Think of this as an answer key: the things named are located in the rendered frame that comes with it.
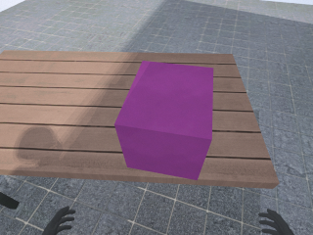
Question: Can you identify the carton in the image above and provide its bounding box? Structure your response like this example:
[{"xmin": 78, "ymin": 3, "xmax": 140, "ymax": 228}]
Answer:
[{"xmin": 114, "ymin": 61, "xmax": 213, "ymax": 180}]

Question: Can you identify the robot right hand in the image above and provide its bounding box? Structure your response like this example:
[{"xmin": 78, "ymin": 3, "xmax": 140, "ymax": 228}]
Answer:
[{"xmin": 258, "ymin": 209, "xmax": 294, "ymax": 235}]

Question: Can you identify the robot left hand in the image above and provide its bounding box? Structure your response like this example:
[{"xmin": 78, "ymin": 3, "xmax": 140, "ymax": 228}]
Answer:
[{"xmin": 41, "ymin": 206, "xmax": 76, "ymax": 235}]

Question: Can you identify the table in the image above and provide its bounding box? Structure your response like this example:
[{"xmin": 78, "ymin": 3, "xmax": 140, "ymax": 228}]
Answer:
[{"xmin": 0, "ymin": 50, "xmax": 280, "ymax": 210}]

